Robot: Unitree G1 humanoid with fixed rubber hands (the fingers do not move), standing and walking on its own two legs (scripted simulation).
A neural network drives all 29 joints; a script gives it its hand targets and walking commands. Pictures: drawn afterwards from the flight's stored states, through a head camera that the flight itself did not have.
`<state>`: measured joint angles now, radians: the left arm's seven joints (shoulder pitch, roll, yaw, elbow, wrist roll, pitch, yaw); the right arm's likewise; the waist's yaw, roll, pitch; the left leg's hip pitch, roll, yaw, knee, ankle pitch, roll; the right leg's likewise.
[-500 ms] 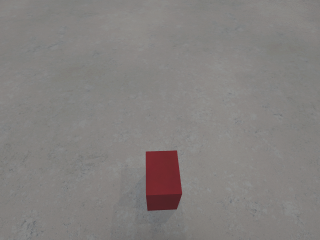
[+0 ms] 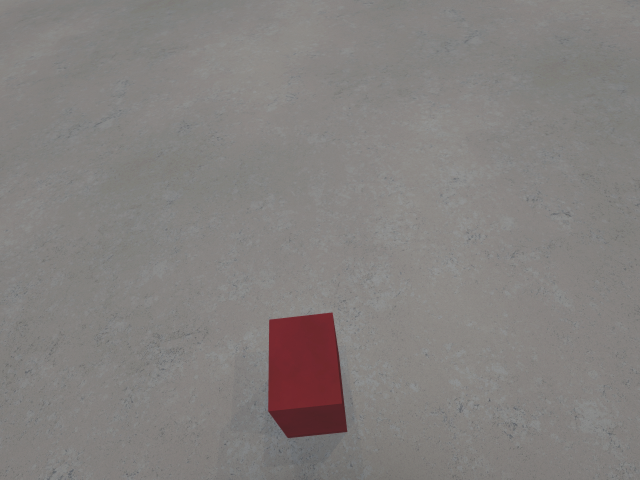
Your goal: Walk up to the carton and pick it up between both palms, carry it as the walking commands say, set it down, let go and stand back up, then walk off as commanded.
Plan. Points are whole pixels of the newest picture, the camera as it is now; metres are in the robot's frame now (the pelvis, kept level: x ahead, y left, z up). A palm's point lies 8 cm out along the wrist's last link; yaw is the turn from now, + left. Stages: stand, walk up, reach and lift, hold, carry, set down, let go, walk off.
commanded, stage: walk up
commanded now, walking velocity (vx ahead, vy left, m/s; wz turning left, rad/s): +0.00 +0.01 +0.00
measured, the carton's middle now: (309, 377) +0.45 +0.10 -0.63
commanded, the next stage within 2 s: none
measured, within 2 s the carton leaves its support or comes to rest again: neither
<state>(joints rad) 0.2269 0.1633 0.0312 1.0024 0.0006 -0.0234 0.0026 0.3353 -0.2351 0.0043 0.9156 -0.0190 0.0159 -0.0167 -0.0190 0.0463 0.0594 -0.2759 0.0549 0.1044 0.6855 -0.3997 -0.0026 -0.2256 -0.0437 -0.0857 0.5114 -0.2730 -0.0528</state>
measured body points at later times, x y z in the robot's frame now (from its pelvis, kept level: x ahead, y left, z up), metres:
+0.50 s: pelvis -0.03 +0.02 +0.00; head -0.02 -0.01 +0.45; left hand +0.01 +0.26 -0.13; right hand +0.05 -0.22 -0.16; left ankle -0.04 +0.15 -0.70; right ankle +0.00 -0.07 -0.74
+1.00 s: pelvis -0.02 +0.06 +0.01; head +0.00 +0.07 +0.45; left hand +0.01 +0.30 -0.15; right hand +0.01 -0.17 -0.14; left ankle -0.02 +0.15 -0.74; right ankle -0.06 -0.06 -0.70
